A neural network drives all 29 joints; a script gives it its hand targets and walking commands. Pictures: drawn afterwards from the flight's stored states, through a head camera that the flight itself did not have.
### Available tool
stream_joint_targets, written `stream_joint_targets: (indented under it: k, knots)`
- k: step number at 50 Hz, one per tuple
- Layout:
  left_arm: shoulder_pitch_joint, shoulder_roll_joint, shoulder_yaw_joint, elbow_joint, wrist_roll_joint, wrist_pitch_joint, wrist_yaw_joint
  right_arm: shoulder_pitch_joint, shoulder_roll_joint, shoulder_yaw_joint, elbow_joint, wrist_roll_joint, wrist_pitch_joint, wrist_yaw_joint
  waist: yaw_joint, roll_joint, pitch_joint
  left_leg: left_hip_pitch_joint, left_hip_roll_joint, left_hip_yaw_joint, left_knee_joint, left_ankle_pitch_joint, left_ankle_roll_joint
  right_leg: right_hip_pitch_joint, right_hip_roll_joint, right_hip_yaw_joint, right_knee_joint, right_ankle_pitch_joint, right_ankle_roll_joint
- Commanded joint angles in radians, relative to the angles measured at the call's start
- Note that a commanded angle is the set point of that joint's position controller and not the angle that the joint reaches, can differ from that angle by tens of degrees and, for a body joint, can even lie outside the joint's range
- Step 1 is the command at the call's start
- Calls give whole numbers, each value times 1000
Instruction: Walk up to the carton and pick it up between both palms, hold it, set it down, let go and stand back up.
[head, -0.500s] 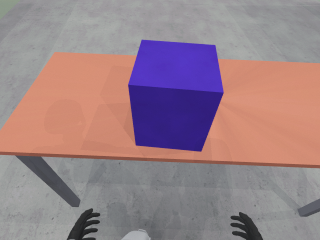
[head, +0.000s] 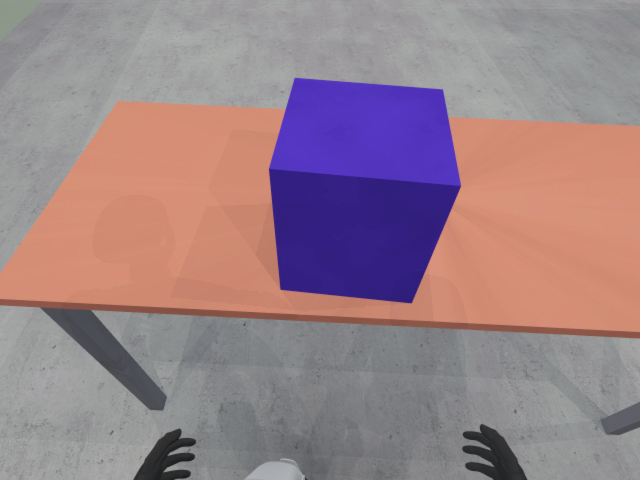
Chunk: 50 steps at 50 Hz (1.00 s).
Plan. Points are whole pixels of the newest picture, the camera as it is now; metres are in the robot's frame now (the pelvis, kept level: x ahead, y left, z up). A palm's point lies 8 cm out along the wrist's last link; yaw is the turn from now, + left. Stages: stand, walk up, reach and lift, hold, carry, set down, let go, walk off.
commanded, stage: walk up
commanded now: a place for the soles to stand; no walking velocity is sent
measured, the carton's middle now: (356, 196) +0.49 -0.03 +0.06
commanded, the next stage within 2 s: none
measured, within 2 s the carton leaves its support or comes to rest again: neither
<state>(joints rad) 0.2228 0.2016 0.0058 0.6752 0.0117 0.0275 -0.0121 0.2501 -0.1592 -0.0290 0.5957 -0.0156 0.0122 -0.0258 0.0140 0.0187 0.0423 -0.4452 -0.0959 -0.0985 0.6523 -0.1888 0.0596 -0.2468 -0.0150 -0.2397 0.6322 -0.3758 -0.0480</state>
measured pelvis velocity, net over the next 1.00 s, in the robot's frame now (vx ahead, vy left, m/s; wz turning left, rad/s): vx -0.04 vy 0.01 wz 0.07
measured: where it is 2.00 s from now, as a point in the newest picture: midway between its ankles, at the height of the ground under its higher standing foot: outside the picture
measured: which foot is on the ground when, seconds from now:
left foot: down 0.00-0.84, up 0.86-1.00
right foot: down 0.00-1.00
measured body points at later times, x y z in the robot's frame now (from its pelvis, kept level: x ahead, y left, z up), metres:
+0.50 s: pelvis +0.00 +0.00 +0.00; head +0.02 +0.00 +0.45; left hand +0.12 +0.24 -0.11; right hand +0.15 -0.22 -0.10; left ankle +0.09 +0.07 -0.72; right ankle -0.02 -0.08 -0.72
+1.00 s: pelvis -0.04 +0.01 +0.00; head -0.01 +0.02 +0.45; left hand +0.09 +0.26 -0.11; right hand +0.14 -0.21 -0.10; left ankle -0.02 +0.11 -0.67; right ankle -0.02 -0.08 -0.72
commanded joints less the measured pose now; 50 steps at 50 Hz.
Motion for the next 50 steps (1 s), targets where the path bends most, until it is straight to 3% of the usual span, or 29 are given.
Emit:
stream_joint_targets:
  k: [1, 3, 4, 6, 8, 10, 13, 14, 15, 18, 19, 21, 23, 26, 29, 31, 32, 34, 36, 38, 39, 40, 41, 42, 43, 44, 45, 47, 50]
  knots:
    - [25, 105, 35, -81, 0, -36, 4, -56, -86, -33, -109, -5, -22, 1, 18, 34, -105, -31, 73, -173, -134, -92, -25, 105, -128, 198, -163, -17, -50]
    - [-16, 114, 36, -86, -1, -39, 10, -53, -75, -34, -112, -17, -24, 6, 0, -48, -83, -21, 28, -59, 0, -46, -34, 36, -234, 258, -232, 27, -88]
    - [-41, 119, 38, -89, -4, -37, 12, -43, -73, -34, -111, -21, -25, 6, -12, -70, -72, -5, 30, -29, 28, -60, -33, -6, -271, 259, -242, 45, -103]
    - [-58, 112, 34, -98, -4, -33, 16, -16, -70, -33, -105, -24, -24, 7, -27, -64, -52, 32, 43, -21, 38, -57, -21, -56, -277, 224, -231, 79, -107]
    - [-61, 110, 31, -100, -5, -25, 16, -14, -73, -32, -108, -22, -27, 11, -28, -48, -37, 54, 58, -51, -6, 47, -7, -78, -226, 159, -193, 38, -73]
    - [-37, 98, 26, -97, -7, -18, 12, -2, -102, -38, -110, -18, -30, 8, -22, 10, -46, 52, 106, -148, -64, 97, 24, -49, -153, 110, -121, -12, -43]
    - [-13, 91, 24, -99, -1, -11, 6, 9, -126, -44, -105, -6, -29, -1, -19, 113, -83, 18, 186, -341, -216, 2, 74, 11, -45, 107, 4, -62, -6]
    - [1, 89, 26, -103, 2, -10, 3, 6, -133, -44, -106, -4, -26, -6, -11, 122, -89, 0, 207, -404, -260, -30, 86, 30, -19, 132, 20, -80, -1]
    - [15, 88, 27, -100, 3, -13, 3, 0, -130, -43, -105, 1, -22, -12, -1, 121, -100, -8, 203, -417, -287, -51, 77, 55, -8, 150, 6, -86, -4]
    - [61, 83, 29, -85, -1, -29, 4, -53, -107, -37, -105, -3, -16, -10, 27, 92, -126, -8, 144, -290, -235, -78, 20, 93, -53, 180, -93, -28, -17]
    - [55, 95, 33, -80, 0, -35, 6, -63, -87, -33, -104, -3, -17, -6, 22, 59, -119, -23, 112, -233, -198, -95, -5, 106, -86, 201, -136, -21, -34]
    - [26, 113, 38, -78, 2, -44, 11, -67, -65, -32, -104, -12, -20, 1, 5, -13, -98, -3, 38, -93, -42, -42, -33, 53, -203, 279, -216, 33, -77]
    - [-21, 115, 36, -91, -1, -45, 15, -48, -66, -31, -99, -24, -21, 3, -17, -73, -77, 20, 36, -33, 8, -28, -27, -6, -269, 286, -237, 122, -107]
    - [-47, 105, 33, -105, -5, -35, 15, -31, -76, -31, -99, -24, -24, 8, -27, -55, -55, 78, 60, -55, -27, 60, -10, -65, -220, 202, -203, 88, -80]
    - [-21, 98, 29, -106, -6, -23, 9, -29, -108, -38, -100, -16, -25, 7, -16, 9, -74, 68, 124, -187, -112, 47, 27, -37, -124, 130, -111, -29, -32]
    - [5, 85, 27, -104, 0, -19, 7, -38, -107, -36, -99, -8, -24, 3, -3, 49, -67, 3, 150, -267, -187, -26, 41, 21, -74, 136, -78, -36, -17]
    - [-39, 110, 35, -109, -15, -13, 14, -94, -145, -43, -111, 0, -14, -1, 1, 84, -16, -31, 152, -264, -159, 187, 44, 9, -71, 143, -22, 90, -10]
    - [-6, 110, 35, -98, -18, -10, 24, -79, -145, -43, -99, 2, -6, -8, -4, 109, -93, -8, 179, -291, -159, 301, 63, 51, -48, 153, 35, 98, -9]
    - [13, 103, 35, -88, -14, -11, 30, -84, -142, -45, -93, 4, 1, -11, -3, 111, -164, 39, 190, -299, -157, 323, 78, 59, -28, 166, 55, 90, -11]
    - [7, 103, 38, -90, -10, -11, 29, -104, -138, -43, -97, 3, 10, -11, 4, 54, -199, 16, 176, -273, -148, 218, 68, 82, -37, 179, 26, 67, -21]
    - [15, 105, 40, -92, -10, -11, 28, -121, -132, -41, -96, 1, 13, -9, 15, 42, -201, -12, 153, -240, -130, 144, 46, 101, -64, 201, -19, 64, -31]
    - [23, 120, 45, -94, -11, -11, 28, -157, -128, -38, -107, -2, 17, -8, 37, 2, -188, -59, 105, -176, -59, 67, 13, 105, -135, 257, -95, 75, -61]
    - [25, 150, 55, -89, -12, -12, 28, -188, -111, -37, -112, -10, 20, -6, 54, -84, -159, -97, 17, -49, 105, -26, -30, 83, -261, 347, -205, 124, -121]
    - [-21, 165, 64, -104, -9, -14, 33, -181, -101, -41, -109, -20, 23, -7, 39, -197, -128, -119, -12, 40, 273, -243, -47, 14, -397, 426, -262, 251, -203]
    - [-59, 167, 70, -118, -3, -15, 40, -159, -115, -43, -100, -28, 29, -6, 30, -213, -116, -143, 20, 43, 442, -399, -62, -30, -476, 454, -287, 322, -267]
    - [-81, 143, 67, -132, 2, -18, 52, -166, -127, -49, -95, -33, 37, -9, 26, -96, -87, -171, 39, 14, 543, -436, -75, -41, -476, 424, -284, 391, -289]
    - [-87, 135, 62, -136, 8, -22, 65, -195, -115, -46, -96, -29, 42, -12, 26, -9, -75, -188, 44, -4, 581, -424, -93, -27, -439, 363, -258, 469, -273]
    - [-96, 141, 56, -138, 20, -38, 71, -177, -71, -32, -100, -26, 41, -12, 9, -7, -93, -148, 84, 7, 507, -341, -104, -19, -370, 277, -223, 458, -209]
    - [-88, 130, 42, -127, 19, -37, 41, -123, -36, -14, -84, -8, 11, 6, 10, -110, -157, 17, 86, 107, 161, -251, -106, 19, -252, 160, -179, 283, -114]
